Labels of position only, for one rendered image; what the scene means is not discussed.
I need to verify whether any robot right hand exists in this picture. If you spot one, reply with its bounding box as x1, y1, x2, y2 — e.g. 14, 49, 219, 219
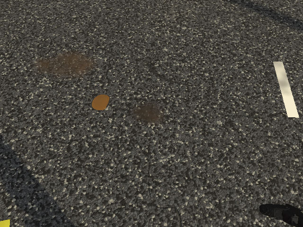
259, 203, 303, 227

